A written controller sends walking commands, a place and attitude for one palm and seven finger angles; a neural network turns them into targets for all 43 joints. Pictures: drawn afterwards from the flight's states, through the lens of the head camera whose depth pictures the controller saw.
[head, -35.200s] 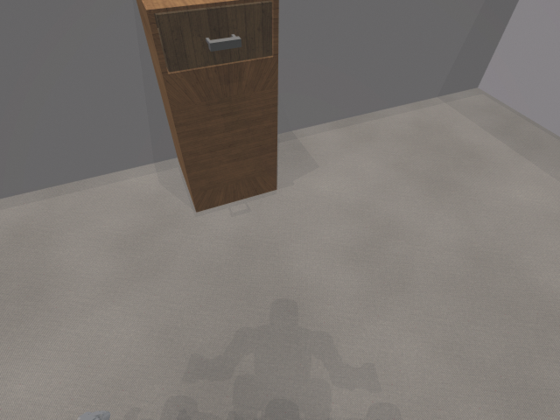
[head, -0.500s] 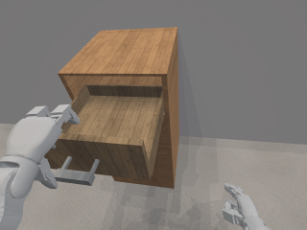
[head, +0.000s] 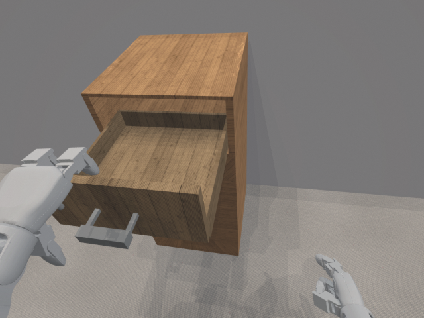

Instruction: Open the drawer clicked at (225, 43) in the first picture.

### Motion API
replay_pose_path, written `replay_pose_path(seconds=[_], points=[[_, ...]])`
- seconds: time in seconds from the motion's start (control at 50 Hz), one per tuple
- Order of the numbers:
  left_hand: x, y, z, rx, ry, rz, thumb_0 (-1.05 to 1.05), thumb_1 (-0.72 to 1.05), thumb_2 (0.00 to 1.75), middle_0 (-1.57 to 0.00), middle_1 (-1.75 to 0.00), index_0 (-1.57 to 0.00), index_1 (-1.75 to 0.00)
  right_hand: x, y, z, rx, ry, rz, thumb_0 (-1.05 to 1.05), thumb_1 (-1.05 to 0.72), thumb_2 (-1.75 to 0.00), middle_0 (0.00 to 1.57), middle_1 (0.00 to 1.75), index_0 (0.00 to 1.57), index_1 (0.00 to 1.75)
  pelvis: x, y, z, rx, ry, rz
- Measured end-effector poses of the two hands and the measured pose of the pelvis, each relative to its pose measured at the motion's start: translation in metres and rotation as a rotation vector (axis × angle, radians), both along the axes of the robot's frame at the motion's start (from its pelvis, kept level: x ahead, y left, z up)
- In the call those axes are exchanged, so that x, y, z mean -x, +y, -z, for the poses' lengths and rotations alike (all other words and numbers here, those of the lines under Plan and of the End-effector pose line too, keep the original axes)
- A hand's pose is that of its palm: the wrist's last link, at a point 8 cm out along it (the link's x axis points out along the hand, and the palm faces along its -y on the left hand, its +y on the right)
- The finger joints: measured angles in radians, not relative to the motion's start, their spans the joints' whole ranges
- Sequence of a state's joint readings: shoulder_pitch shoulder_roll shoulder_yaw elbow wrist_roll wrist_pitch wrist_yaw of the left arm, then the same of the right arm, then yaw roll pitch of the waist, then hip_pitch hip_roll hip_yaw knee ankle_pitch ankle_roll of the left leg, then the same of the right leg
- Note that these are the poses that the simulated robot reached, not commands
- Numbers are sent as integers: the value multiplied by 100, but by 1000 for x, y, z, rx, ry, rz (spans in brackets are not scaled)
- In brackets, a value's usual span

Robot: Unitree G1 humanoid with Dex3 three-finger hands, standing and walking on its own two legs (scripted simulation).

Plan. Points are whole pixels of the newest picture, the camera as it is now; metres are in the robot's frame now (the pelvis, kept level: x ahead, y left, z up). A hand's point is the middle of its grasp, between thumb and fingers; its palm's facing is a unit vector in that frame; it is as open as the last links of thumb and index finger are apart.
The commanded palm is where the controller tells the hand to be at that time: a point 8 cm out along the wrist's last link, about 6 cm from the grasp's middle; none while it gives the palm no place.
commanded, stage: draw the hand back to the body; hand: left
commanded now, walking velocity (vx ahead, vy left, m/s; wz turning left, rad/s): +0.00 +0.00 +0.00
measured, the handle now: (109, 226) +0.26 +0.27 +0.03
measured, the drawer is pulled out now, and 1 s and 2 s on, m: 0.30 0.30 0.30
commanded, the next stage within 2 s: step back with the hand held close in 1.02 s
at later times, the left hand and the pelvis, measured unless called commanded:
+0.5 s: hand (65, 184) +0.22 +0.24 +0.22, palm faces +0.43 -0.83 -0.37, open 11.5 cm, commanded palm +0.16 +0.29 +0.22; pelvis +0.03 +0.01 +0.01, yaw +1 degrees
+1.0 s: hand (55, 192) +0.21 +0.25 +0.21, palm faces +0.47 -0.80 -0.37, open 7.6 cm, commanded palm +0.15 +0.29 +0.22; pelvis +0.03 +0.01 +0.01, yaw +1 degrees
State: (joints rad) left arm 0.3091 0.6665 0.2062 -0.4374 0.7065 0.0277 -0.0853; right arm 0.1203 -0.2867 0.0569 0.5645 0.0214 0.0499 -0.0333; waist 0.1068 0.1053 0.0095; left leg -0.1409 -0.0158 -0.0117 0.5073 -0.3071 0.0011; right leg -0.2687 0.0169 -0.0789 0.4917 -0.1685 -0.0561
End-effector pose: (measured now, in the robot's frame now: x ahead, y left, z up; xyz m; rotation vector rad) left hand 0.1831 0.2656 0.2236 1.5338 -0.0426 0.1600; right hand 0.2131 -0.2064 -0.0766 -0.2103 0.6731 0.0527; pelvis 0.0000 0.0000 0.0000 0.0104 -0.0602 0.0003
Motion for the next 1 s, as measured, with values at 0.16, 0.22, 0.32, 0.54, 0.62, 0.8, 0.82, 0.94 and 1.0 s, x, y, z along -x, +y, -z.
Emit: replay_pose_path(seconds=[0.16, 0.22, 0.32, 0.54, 0.62, 0.8, 0.82, 0.94, 1.0], points=[[11, 3, 2, 806, -325, 140, -1, -44, 32, -32, -117, -32, -117, 5, 12, -13, 6, -108, 43, 1, -90, -90, 20, 30, 20, 30, -4, 3, -2, 11, -32, -8], [15, 5, -1, 943, -468, 162, -1, -39, 35, -32, -113, -31, -113, 11, 15, -15, 23, -113, 35, 1, -90, -90, 20, 30, 20, 30, -10, 3, -4, 14, -42, -12], [12, 13, -3, 1007, -552, 156, -1, -25, 41, -30, -104, -30, -105, 17, 16, -11, 38, -81, 26, 1, -90, -90, 20, 30, 20, 30, -18, 6, -6, 16, -47, -15], [3, 15, -4, 978, -480, 158, -1, 11, 56, -27, -81, -27, -81, 2, 11, -13, 38, -86, 51, 1, -90, -90, 20, 30, 20, 30, -30, 13, -7, 20, -30, -6], [5, 18, -4, 969, -477, 138, 0, 24, 62, -26, -72, -26, -72, -6, 12, -15, 35, -97, 55, 1, -90, -90, 20, 30, 20, 30, -32, 13, -7, 21, -27, -6], [12, 24, -2, 972, -489, 89, 0, 56, 76, -24, -52, -24, -52, -13, 18, -18, 23, -107, 34, 1, -90, -90, 20, 30, 20, 30, -32, 12, -8, 21, -27, -12], [13, 24, -2, 973, -490, 87, 0, 59, 77, -24, -49, -23, -50, -13, 19, -18, 22, -107, 32, 1, -90, -90, 20, 30, 20, 30, -31, 12, -8, 21, -28, -13], [16, 22, -1, 980, -492, 81, 1, 77, 85, -22, -38, -22, -38, -9, 20, -16, 18, -100, 25, 1, -90, -90, 20, 30, 20, 30, -29, 10, -8, 20, -33, -15], [17, 21, -1, 982, -494, 80, 1, 82, 87, -22, -35, -22, -35, -5, 19, -15, 17, -96, 27, 1, -90, -90, 20, 30, 20, 30, -27, 8, -7, 19, -35, -14]])
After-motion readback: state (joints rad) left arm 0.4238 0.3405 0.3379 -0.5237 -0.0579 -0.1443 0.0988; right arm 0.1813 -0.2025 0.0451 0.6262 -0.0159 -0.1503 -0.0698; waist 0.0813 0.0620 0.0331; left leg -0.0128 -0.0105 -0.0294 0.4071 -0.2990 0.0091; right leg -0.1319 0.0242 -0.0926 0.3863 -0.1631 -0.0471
